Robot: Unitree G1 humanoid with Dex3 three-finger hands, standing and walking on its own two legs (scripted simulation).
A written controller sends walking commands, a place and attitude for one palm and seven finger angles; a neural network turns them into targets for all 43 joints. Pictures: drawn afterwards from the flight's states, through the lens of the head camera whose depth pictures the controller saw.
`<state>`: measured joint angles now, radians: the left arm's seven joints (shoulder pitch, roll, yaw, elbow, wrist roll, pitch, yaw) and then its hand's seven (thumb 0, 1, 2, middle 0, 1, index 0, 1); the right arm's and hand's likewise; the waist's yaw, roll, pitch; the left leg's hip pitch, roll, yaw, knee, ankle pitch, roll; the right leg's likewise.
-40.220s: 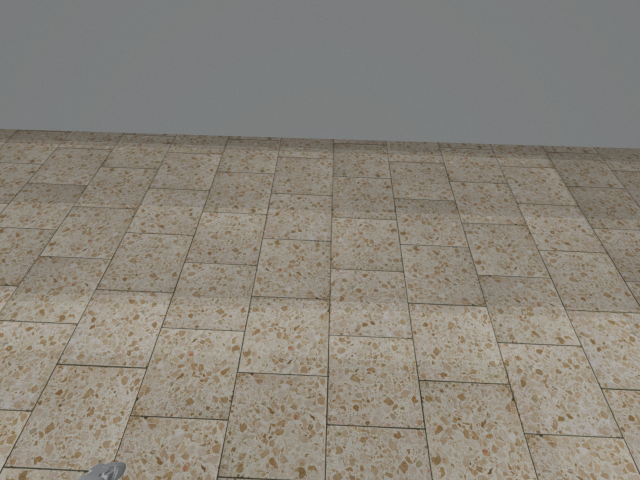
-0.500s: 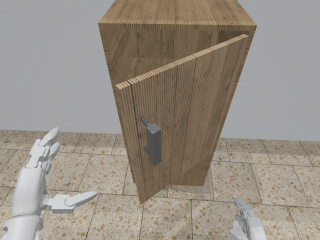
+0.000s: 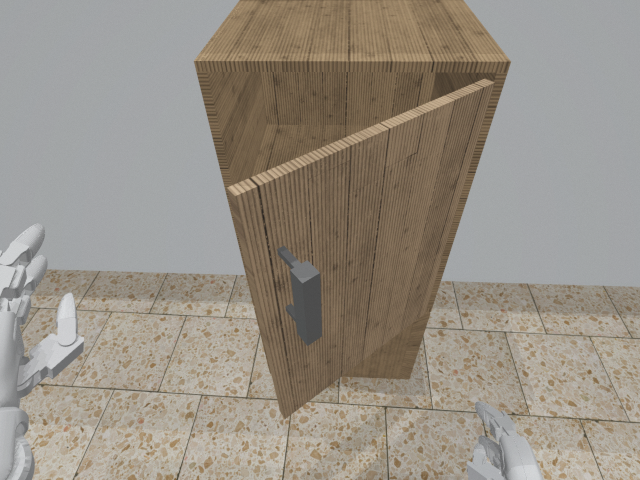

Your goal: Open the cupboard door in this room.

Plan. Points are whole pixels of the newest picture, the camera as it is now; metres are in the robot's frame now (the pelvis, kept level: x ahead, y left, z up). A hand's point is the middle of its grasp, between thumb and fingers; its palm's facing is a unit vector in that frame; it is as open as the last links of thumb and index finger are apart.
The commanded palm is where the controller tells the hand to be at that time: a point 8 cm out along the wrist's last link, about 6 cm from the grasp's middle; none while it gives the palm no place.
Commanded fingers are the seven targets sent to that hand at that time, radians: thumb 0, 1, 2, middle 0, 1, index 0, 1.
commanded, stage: draw the hand back to the body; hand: left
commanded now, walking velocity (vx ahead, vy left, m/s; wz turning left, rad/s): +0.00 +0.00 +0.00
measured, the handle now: (297, 295) +0.33 +0.08 +0.07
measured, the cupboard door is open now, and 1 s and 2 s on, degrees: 40 40 40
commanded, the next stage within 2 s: step back with the hand held close in 0.28 s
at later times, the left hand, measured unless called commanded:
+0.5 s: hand (81, 343) +0.18 +0.25 +0.16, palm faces +0.46 -0.78 -0.43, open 7.4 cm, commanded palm +0.13 +0.29 +0.17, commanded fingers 0.00 0.90 0.90 -0.20 -0.30 -0.20 -0.30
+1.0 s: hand (9, 425) +0.11 +0.28 +0.15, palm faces +0.41 -0.75 -0.51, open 7.4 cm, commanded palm +0.05 +0.31 +0.17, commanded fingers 0.00 0.90 0.90 -0.20 -0.30 -0.20 -0.30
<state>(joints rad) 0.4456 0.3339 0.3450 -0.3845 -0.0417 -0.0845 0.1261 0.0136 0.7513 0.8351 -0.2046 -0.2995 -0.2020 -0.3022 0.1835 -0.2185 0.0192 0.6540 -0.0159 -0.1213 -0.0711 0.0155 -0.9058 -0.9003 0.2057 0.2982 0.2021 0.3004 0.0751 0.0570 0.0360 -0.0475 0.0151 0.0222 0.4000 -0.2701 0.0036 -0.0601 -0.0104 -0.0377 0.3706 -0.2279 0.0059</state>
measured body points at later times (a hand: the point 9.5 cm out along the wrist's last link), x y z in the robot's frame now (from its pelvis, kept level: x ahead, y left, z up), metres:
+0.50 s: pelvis -0.01 -0.01 +0.00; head -0.02 -0.03 +0.45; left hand +0.15 +0.29 +0.18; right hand +0.18 -0.23 -0.08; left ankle -0.03 +0.11 -0.74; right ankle -0.01 -0.12 -0.74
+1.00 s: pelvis -0.09 +0.02 -0.02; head -0.07 +0.02 +0.43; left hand +0.08 +0.32 +0.18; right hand +0.08 -0.23 -0.09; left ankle -0.03 +0.11 -0.74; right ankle -0.01 -0.12 -0.74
